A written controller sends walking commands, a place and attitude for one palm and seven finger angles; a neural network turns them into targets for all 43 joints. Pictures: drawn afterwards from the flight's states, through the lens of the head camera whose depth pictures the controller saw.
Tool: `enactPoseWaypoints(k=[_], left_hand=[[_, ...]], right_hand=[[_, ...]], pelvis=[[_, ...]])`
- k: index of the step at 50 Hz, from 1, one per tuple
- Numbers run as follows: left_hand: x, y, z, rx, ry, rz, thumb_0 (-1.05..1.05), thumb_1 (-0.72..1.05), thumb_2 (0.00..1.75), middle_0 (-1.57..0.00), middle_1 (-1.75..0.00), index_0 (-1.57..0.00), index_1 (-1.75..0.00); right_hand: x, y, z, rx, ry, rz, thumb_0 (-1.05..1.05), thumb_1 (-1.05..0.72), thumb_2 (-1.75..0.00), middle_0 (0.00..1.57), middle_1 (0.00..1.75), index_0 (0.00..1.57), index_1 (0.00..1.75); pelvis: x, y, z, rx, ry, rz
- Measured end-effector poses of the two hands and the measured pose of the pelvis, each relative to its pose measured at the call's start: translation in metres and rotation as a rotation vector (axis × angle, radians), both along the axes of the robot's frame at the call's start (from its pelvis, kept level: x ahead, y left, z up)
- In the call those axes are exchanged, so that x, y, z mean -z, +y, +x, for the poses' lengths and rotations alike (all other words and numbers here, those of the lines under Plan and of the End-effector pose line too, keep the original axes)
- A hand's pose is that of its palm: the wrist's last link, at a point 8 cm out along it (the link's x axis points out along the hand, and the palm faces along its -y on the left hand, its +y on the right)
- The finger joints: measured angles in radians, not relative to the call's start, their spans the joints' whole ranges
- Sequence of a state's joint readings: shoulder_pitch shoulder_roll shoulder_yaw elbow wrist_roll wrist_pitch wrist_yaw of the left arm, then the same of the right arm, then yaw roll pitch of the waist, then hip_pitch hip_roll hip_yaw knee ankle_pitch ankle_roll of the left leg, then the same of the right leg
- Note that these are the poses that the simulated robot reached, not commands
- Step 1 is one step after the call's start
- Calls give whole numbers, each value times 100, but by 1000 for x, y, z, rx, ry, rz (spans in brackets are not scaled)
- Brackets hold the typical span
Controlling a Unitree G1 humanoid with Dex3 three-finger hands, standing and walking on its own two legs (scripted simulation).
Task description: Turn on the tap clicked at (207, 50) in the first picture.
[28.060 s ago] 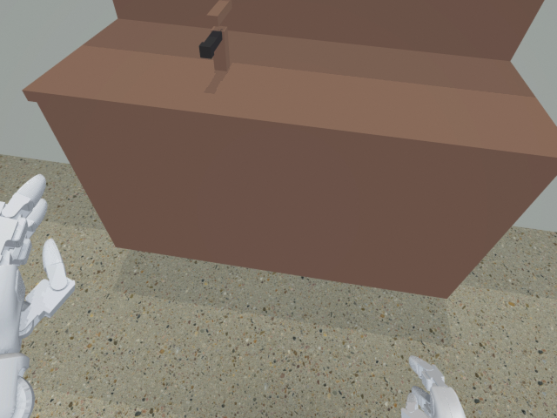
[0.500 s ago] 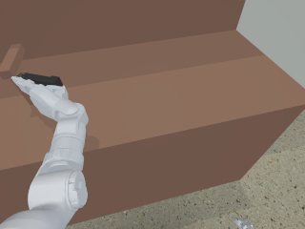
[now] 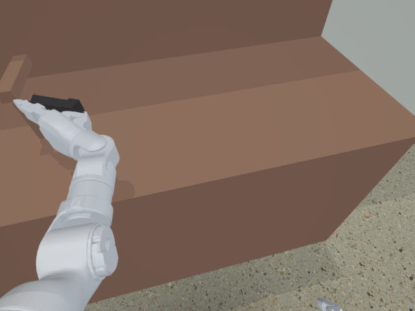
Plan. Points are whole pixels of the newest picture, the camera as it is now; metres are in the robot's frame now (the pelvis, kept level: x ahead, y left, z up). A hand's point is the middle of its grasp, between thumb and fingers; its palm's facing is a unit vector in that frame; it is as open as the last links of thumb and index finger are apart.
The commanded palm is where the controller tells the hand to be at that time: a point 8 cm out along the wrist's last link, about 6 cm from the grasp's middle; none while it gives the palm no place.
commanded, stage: push the lever round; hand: left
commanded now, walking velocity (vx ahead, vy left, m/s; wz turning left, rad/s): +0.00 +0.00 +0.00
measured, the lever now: (73, 108) +0.48 +0.28 +0.14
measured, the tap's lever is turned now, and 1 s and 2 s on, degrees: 62 63 63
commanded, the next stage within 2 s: lift the hand up off the lever in 0.64 s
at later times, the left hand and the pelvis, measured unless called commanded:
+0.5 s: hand (86, 117) +0.46 +0.24 +0.14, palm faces +0.85 -0.53 -0.07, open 8.5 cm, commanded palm +0.45 +0.27 +0.14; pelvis +0.00 +0.00 +0.00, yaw +0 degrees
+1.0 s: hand (86, 115) +0.46 +0.24 +0.15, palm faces +0.85 -0.52 -0.07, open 8.5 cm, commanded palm +0.45 +0.27 +0.15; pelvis +0.00 -0.01 +0.00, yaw +0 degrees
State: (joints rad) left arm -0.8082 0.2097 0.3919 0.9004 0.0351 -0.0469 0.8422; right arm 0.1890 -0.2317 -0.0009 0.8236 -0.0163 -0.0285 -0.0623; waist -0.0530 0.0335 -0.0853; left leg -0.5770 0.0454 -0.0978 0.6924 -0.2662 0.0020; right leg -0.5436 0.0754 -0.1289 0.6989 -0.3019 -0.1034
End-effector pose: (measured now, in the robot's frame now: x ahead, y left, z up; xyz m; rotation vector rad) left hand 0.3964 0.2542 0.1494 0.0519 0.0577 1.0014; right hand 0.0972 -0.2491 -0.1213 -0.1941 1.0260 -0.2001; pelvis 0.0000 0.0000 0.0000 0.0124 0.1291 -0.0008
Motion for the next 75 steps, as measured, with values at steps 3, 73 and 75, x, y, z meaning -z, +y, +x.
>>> enactPoseWaypoints(k=[3, 73, 75], left_hand=[[0, 0, 0, -2, 1, 3, 2, 91, 91, -15, -15, 0, 0], [-8, -2, 0, -8, 27, -55, 2, 90, 90, -15, -15, 0, 0], [-9, -2, 0, -8, 28, -59, 2, 90, 90, -15, -15, 0, 0]], right_hand=[[0, 0, 0, -5, 0, -1, 1, -90, -90, 20, 30, 20, 30], [4, -14, -26, 30, 0, -5, 1, -90, -90, 20, 30, 20, 30], [4, -13, -27, 30, -3, -5, 1, -90, -90, 20, 30, 20, 30]], pelvis=[[0, 0, 0, 0, 1, 0], [4, -8, -11, 18, -9, 3], [4, -8, -11, 19, -10, 3]])
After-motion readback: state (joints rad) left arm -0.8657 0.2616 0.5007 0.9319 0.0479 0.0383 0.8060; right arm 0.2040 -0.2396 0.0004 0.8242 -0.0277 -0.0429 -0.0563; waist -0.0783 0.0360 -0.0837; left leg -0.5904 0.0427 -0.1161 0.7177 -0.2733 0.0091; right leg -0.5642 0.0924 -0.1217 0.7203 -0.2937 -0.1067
